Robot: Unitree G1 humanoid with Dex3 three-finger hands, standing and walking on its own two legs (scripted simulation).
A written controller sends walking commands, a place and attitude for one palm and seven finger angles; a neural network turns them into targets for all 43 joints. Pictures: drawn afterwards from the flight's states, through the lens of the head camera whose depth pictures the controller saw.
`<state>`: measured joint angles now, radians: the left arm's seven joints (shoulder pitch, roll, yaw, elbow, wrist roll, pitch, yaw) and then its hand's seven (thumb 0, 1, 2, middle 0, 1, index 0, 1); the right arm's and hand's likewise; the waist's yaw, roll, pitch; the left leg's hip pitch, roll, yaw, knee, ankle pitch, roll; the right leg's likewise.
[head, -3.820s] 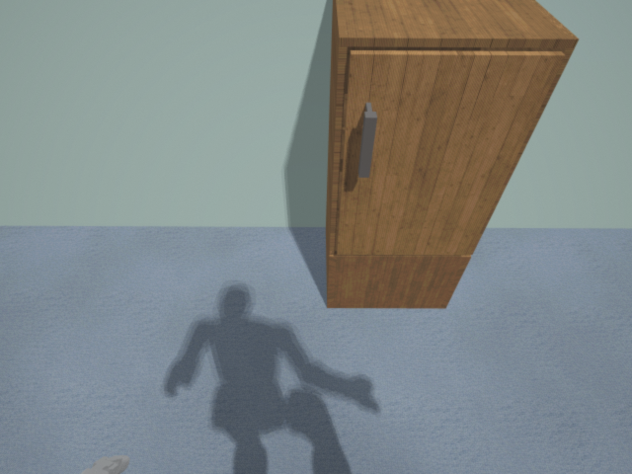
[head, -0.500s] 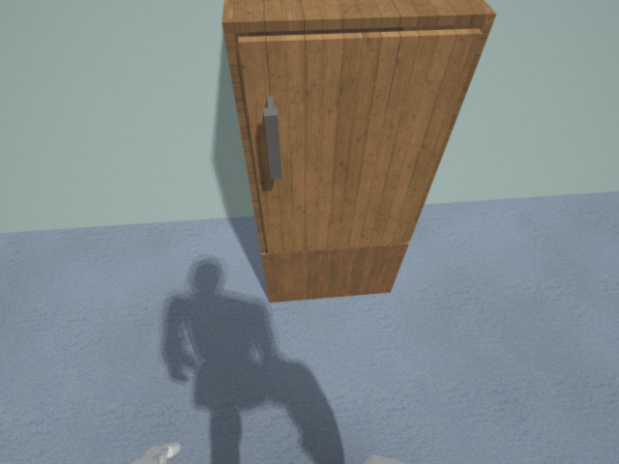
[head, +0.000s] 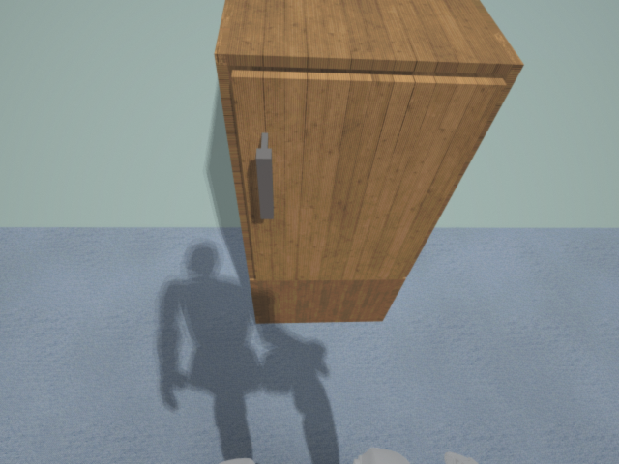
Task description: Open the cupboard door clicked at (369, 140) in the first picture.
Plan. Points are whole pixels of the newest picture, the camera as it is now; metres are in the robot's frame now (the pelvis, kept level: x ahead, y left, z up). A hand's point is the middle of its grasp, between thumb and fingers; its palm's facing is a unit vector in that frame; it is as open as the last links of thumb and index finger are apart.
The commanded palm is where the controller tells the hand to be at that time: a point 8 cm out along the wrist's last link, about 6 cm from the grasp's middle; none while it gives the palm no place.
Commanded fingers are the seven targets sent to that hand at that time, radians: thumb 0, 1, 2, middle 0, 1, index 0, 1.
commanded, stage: come to a stop and stand still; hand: left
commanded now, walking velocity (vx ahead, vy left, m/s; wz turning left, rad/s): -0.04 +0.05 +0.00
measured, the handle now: (266, 177) +0.54 +0.12 +0.00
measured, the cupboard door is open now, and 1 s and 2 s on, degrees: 0 0 0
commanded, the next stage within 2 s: look again from close up in 1.32 s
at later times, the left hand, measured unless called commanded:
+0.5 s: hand out of the picture +0.00 +0.14 -0.15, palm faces +0.10 -0.96 -0.28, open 7.4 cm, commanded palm none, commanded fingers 0.00 0.90 0.90 -0.20 -0.30 -0.20 -0.30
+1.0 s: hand out of the picture -0.03 +0.19 -0.18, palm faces +0.04 -0.98 -0.18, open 7.3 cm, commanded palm none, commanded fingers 0.00 0.90 0.90 -0.20 -0.30 -0.20 -0.30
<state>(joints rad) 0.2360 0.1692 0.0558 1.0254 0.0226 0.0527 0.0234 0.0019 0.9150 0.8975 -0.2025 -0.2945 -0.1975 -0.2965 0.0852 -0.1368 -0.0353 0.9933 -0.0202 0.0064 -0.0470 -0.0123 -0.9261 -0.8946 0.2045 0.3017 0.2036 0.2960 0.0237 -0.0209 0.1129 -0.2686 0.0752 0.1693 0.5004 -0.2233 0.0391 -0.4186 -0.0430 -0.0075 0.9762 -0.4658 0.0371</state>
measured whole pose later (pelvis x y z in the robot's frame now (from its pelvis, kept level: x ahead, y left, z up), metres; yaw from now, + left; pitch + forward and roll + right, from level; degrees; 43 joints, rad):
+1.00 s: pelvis -0.04 +0.02 +0.00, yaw +1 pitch -1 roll +0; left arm 0.25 0.15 0.01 1.13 0.02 0.00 0.03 0.01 0.93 0.90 -0.20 -0.29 -0.20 -0.30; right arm 0.27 -0.14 -0.01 1.13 -0.01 -0.01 -0.04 0.01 -0.93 -0.90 0.20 0.30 0.20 0.30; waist 0.00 -0.01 0.03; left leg -0.14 -0.03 0.06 0.43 -0.26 0.05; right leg -0.18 -0.03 -0.03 0.44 -0.24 0.02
